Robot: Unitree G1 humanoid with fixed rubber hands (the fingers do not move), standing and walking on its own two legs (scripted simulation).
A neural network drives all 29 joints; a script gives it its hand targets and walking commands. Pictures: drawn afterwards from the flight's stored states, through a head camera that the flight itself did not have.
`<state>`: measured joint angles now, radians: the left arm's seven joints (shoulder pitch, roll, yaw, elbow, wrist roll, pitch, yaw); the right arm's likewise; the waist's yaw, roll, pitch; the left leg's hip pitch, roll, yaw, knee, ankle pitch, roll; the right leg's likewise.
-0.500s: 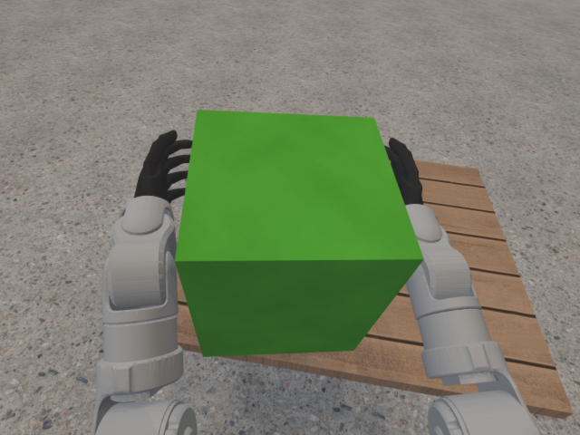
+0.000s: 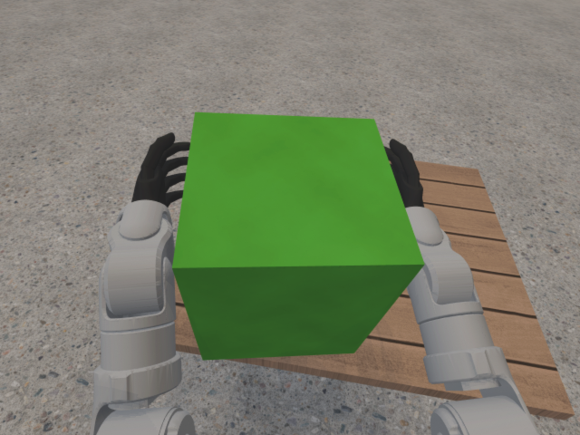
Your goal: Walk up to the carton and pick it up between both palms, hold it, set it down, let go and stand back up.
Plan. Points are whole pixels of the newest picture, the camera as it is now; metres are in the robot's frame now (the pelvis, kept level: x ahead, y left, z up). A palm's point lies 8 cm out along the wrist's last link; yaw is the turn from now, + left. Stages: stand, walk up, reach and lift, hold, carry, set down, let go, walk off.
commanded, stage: hold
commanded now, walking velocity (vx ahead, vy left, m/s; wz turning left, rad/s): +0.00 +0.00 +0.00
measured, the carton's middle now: (283, 246) +0.33 +0.00 +0.14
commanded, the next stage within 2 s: none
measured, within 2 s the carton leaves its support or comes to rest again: neither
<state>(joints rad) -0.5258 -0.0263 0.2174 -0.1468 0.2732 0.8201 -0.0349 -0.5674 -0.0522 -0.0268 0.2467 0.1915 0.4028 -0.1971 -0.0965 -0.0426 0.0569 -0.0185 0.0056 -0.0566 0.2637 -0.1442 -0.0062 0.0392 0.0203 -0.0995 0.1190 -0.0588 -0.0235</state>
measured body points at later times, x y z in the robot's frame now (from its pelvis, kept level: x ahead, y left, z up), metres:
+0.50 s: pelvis +0.00 +0.00 +0.00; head -0.02 +0.02 +0.45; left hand +0.37 +0.15 +0.20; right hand +0.37 -0.16 +0.19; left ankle +0.01 +0.12 -0.75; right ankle +0.01 -0.10 -0.75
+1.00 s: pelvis +0.00 +0.00 +0.00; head -0.02 +0.03 +0.45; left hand +0.37 +0.15 +0.20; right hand +0.37 -0.16 +0.19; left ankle +0.01 +0.12 -0.75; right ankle +0.01 -0.10 -0.75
